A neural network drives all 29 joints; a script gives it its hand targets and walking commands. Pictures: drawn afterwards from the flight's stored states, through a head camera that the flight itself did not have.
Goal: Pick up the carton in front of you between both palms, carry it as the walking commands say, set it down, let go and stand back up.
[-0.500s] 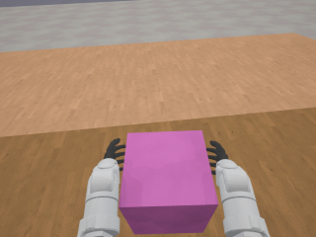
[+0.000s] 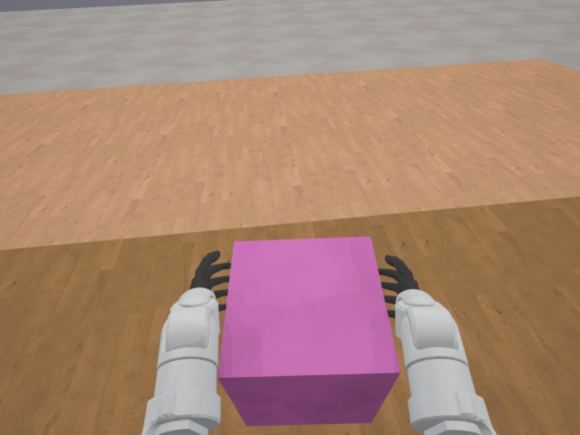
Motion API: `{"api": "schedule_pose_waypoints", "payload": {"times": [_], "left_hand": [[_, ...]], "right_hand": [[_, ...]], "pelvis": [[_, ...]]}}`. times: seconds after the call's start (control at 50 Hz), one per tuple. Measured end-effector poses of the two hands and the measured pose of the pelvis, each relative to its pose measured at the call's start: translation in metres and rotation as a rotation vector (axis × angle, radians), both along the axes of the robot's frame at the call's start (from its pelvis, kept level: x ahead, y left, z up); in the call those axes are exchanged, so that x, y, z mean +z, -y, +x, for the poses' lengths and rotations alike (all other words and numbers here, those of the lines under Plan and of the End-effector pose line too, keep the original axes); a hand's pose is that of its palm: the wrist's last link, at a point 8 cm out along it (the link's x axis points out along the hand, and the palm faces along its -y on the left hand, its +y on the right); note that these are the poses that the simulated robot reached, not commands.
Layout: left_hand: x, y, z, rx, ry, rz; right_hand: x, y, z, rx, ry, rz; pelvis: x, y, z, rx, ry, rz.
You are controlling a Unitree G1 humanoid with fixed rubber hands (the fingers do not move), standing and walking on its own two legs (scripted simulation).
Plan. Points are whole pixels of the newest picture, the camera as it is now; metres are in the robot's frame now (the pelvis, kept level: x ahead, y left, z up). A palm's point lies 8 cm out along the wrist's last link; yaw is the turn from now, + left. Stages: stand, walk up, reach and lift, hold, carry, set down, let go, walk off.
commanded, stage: hold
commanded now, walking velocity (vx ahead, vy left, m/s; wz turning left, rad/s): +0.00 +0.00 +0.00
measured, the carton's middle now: (305, 336) +0.29 +0.00 -0.03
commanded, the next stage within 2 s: carry in 0.28 s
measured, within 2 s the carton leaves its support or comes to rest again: neither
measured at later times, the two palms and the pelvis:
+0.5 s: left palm (188, 287) +0.31 +0.18 +0.06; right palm (388, 283) +0.31 -0.12 +0.06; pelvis +0.03 +0.02 -0.01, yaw +1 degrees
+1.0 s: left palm (199, 190) +0.52 +0.19 +0.09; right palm (355, 183) +0.54 -0.11 +0.09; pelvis +0.26 +0.02 +0.00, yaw +3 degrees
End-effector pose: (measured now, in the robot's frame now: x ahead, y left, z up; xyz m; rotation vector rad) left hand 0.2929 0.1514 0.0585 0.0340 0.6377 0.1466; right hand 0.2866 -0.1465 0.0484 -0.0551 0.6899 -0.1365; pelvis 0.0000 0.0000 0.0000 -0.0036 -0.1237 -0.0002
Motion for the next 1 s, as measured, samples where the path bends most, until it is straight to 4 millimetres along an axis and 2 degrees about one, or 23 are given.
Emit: {"api": "schedule_pose_waypoints", "payload": {"times": [0.26, 0.4, 0.5, 0.58, 0.7, 0.76, 0.8, 0.9, 1.0], "left_hand": [[-0.001, -0.001, 0.000, -0.007, -0.003, 0.002], [-0.001, -0.005, 0.007, 0.003, 0.023, -0.005], [0.004, -0.024, 0.020, 0.032, 0.051, -0.039], [0.014, -0.032, 0.039, 0.043, 0.011, -0.057], [0.028, -0.019, 0.085, 0.041, 0.010, -0.078], [0.026, -0.010, 0.111, 0.032, 0.028, -0.059], [0.022, -0.009, 0.124, 0.040, -0.005, -0.055], [0.026, -0.022, 0.161, 0.100, -0.072, -0.070], [0.034, -0.041, 0.223, 0.134, -0.054, -0.081]], "right_hand": [[-0.001, -0.001, -0.001, 0.004, -0.004, -0.001], [0.001, -0.005, 0.008, -0.002, 0.020, -0.003], [0.012, -0.024, 0.027, -0.006, 0.050, 0.016], [0.020, -0.031, 0.046, -0.011, 0.010, 0.026], [0.032, -0.018, 0.086, -0.046, 0.010, 0.053], [0.028, -0.009, 0.112, -0.052, 0.029, 0.069], [0.024, -0.008, 0.128, -0.047, -0.005, 0.073], [0.030, -0.021, 0.181, -0.005, -0.075, 0.077], [0.037, -0.041, 0.249, 0.017, -0.057, 0.082]], "pelvis": [[0.001, -0.001, 0.003, 0.000, 0.001, 0.000], [-0.005, -0.005, 0.009, 0.030, -0.102, -0.008], [-0.010, -0.019, 0.029, 0.025, -0.148, 0.003], [-0.003, -0.025, 0.054, 0.000, -0.185, -0.018], [-0.001, -0.017, 0.102, 0.008, -0.213, -0.037], [-0.014, -0.010, 0.132, 0.034, -0.207, -0.035], [-0.013, -0.008, 0.151, 0.055, -0.209, -0.034], [-0.001, -0.009, 0.199, 0.065, -0.215, -0.004], [0.000, -0.022, 0.256, 0.061, -0.215, 0.010]]}}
